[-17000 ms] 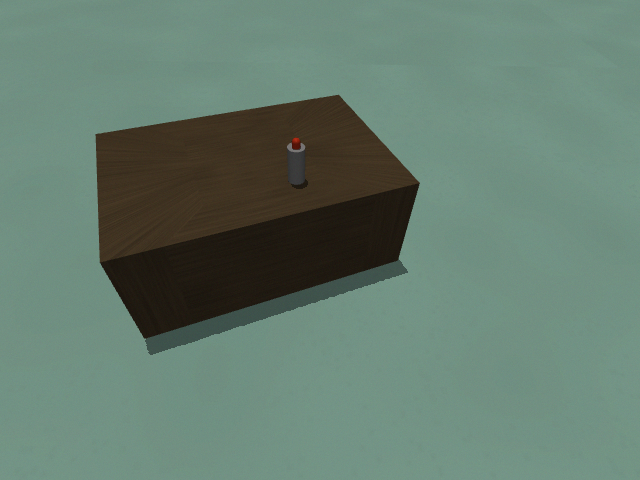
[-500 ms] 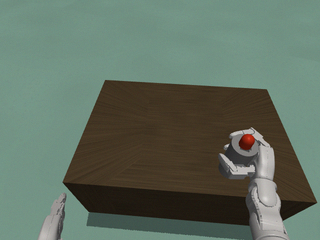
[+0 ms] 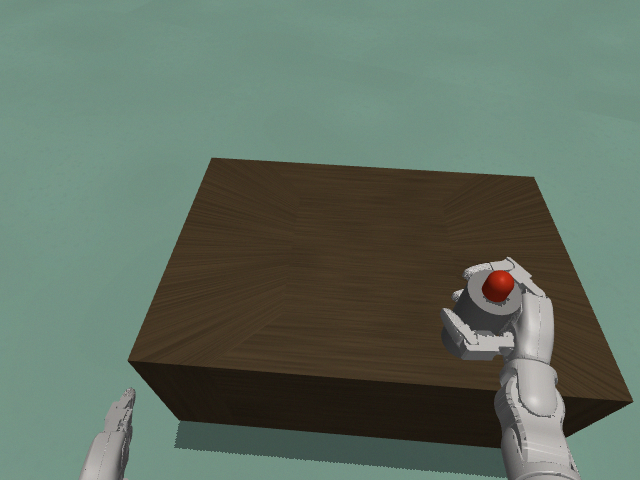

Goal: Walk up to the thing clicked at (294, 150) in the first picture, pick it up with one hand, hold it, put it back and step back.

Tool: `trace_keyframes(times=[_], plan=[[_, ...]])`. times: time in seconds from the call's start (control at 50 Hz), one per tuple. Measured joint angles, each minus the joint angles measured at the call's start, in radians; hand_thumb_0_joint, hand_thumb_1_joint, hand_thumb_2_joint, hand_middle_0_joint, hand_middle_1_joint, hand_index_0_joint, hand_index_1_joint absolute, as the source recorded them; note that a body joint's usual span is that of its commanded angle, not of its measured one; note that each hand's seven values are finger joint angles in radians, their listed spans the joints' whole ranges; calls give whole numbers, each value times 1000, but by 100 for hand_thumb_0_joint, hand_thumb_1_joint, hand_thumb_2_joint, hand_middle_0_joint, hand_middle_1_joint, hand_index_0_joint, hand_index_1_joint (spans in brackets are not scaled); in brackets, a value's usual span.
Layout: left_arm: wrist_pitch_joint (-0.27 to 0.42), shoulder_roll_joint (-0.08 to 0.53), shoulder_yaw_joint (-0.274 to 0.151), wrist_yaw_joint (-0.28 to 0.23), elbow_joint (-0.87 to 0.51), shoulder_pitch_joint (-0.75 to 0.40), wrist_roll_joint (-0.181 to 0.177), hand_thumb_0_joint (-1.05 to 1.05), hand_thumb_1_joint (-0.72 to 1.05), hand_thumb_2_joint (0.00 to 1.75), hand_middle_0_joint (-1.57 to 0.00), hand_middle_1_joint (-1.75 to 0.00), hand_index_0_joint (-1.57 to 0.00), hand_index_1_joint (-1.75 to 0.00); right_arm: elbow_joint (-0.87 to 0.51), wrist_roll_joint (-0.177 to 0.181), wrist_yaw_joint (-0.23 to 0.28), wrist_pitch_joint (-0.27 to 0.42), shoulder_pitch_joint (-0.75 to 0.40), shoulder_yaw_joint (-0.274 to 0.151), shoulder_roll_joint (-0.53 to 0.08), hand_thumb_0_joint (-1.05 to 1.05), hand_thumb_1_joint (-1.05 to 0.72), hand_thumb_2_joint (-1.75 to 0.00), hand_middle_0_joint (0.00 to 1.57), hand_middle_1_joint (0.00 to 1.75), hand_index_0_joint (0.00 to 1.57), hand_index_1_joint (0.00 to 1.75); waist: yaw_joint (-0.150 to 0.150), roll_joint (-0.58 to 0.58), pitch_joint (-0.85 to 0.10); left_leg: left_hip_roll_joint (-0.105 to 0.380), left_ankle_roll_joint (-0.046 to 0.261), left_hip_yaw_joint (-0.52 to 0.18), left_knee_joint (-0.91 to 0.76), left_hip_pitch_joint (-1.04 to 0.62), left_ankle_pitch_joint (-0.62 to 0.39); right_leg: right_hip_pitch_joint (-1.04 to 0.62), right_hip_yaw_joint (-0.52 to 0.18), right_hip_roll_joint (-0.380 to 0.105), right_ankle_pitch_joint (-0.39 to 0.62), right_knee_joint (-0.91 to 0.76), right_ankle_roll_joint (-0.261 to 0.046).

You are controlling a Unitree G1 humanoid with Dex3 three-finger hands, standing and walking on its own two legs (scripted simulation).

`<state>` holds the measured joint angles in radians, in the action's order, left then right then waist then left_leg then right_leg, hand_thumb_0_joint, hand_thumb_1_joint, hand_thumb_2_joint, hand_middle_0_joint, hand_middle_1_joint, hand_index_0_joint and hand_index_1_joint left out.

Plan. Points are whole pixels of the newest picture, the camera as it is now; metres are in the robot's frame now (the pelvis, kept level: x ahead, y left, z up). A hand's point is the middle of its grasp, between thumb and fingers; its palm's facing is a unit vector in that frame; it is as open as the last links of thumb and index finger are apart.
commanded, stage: hold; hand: right
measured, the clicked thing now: (480, 311) +0.34 -0.17 +0.05
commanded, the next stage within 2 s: crouch in 1.18 s
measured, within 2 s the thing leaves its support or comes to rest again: neither
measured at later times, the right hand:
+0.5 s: hand (465, 311) +0.34 -0.16 +0.05, palm faces +0.17 +0.98 -0.01, open 8.5 cm
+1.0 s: hand (474, 312) +0.34 -0.17 +0.05, palm faces +0.21 +0.98 -0.01, open 8.4 cm
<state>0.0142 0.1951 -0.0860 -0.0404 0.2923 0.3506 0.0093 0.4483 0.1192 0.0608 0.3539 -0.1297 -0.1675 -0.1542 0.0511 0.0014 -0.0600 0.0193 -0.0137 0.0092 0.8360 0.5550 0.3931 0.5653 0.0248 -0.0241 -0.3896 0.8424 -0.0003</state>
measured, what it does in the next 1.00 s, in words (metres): stands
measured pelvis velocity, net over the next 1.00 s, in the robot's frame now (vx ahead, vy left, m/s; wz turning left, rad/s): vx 0.00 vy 0.01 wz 0.00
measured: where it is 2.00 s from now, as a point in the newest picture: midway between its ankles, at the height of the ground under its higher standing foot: outside the picture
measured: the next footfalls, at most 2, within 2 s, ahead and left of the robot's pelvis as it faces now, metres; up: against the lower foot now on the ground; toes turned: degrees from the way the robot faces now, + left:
none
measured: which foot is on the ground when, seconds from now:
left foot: down 0.00-1.00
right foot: down 0.00-1.00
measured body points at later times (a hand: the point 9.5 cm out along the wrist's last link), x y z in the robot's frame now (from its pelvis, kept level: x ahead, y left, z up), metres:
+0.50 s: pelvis +0.00 +0.01 +0.00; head +0.03 +0.00 +0.45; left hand +0.16 +0.27 -0.05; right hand +0.32 -0.21 +0.05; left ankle +0.02 +0.13 -0.70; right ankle +0.02 -0.12 -0.70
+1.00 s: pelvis +0.00 +0.01 +0.00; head +0.04 +0.00 +0.45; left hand +0.15 +0.27 -0.05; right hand +0.32 -0.22 +0.06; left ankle +0.02 +0.13 -0.70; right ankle +0.02 -0.12 -0.70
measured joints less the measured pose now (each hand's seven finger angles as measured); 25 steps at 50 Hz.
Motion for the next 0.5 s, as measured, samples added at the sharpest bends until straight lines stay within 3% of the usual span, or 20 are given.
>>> trace_keyframes(times=[0.14, 0.28, 0.5], plan=[[11, 7, 5, 2, -9, 2, -3, -1, -53, 5, -6, -6, -6, -6, 16, 4, -17, -7, -14, 9, 17, -1, 24, -115, 77, 115, 81, 116, 0, 6, 2, 1, 2, -2, 2, 5, -2, 1, 2, 1, 5, -5, 2], [16, 20, -22, 0, 11, -3, 0, -1, -53, 4, -6, -6, -6, -5, 21, -1, -5, 1, -9, -9, 15, -1, 24, -115, 77, 115, 81, 116, 7, 9, 12, -3, 5, -4, 9, 15, 0, 8, 3, -3, 3, 1, 5], [8, 7, 3, -4, 2, -1, 0, -1, -53, 5, -6, -6, -6, -6, -4, 1, -13, 2, 12, 7, 12, -1, 24, -116, 77, 115, 81, 116, 2, 2, -8, -4, 6, 0, 4, 4, 6, -2, 0, -4, -2, -4, 7]])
